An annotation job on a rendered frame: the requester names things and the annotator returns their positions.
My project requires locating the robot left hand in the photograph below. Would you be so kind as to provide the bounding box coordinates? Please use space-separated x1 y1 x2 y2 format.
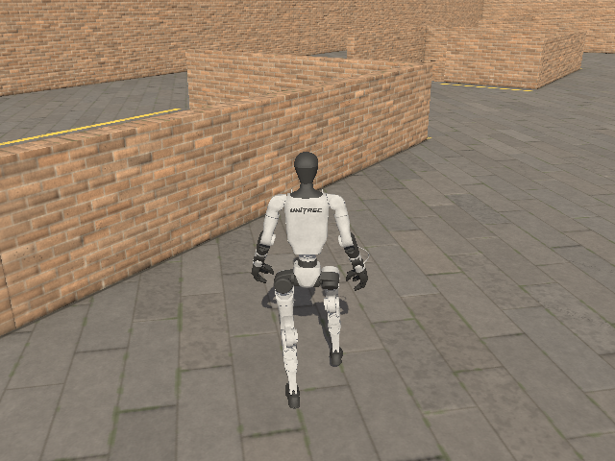
251 263 274 283

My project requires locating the robot right hand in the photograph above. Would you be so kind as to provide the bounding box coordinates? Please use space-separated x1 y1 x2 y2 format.
346 268 368 291

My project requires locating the robot left foot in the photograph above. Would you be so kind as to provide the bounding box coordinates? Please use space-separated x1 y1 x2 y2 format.
285 383 300 409

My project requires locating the robot right upper arm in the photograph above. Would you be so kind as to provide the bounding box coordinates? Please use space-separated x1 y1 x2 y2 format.
327 193 354 248

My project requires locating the robot left forearm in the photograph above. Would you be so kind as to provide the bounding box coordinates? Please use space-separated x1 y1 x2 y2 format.
253 231 270 267

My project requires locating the left robot shin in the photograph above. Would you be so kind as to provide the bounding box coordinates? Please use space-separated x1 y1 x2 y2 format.
281 329 298 395

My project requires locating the robot right forearm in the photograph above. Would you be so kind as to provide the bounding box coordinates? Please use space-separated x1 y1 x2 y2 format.
344 233 365 273

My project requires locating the robot left upper arm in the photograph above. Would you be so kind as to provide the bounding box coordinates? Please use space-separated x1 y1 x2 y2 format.
259 194 286 246

